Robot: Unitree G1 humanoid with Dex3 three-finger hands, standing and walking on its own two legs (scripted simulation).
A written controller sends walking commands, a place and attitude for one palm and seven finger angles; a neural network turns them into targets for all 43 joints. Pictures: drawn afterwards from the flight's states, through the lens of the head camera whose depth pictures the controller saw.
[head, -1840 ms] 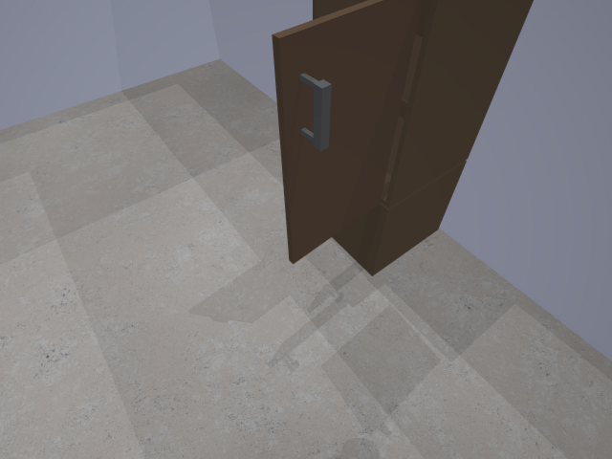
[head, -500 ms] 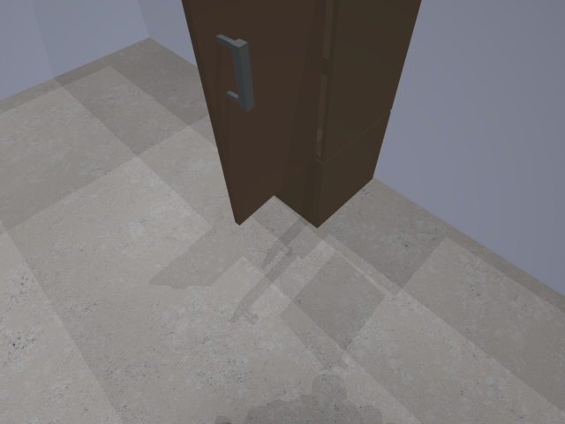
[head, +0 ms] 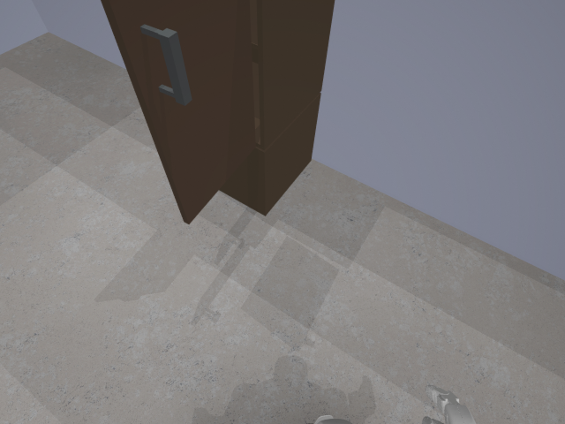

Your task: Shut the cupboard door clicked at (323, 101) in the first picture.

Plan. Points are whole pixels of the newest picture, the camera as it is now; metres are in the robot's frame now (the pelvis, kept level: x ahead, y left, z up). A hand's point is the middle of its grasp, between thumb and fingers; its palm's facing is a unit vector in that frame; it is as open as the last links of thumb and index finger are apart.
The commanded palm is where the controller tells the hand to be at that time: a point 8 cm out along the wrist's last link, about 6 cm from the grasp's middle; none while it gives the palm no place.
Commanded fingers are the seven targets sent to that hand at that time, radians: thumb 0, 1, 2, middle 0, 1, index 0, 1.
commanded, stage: walk around to get in front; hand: left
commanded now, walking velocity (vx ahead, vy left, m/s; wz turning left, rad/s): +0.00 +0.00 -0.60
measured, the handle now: (166, 66) +0.62 +0.26 +0.12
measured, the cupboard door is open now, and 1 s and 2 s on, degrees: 94 94 94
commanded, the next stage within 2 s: none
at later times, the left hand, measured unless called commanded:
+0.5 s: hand (197, 408) +0.15 +0.15 -0.16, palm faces -0.33 -0.91 -0.26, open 7.4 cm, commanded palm none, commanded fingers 0.00 0.90 0.90 -0.20 -0.30 -0.20 -0.30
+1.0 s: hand (253, 372) +0.21 +0.07 -0.15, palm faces -0.58 -0.77 -0.29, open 7.4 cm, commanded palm none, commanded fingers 0.00 0.90 0.90 -0.20 -0.30 -0.20 -0.30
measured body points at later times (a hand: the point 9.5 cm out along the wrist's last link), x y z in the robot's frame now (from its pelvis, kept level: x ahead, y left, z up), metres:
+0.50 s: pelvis -0.01 -0.01 +0.00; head +0.05 -0.04 +0.45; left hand +0.17 +0.20 -0.14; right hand -0.03 -0.30 -0.14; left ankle +0.04 +0.12 -0.69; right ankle -0.01 -0.14 -0.73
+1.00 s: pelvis -0.01 -0.03 +0.00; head +0.03 -0.09 +0.44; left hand +0.24 +0.11 -0.13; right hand -0.13 -0.27 -0.16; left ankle +0.05 +0.11 -0.67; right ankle -0.07 -0.12 -0.73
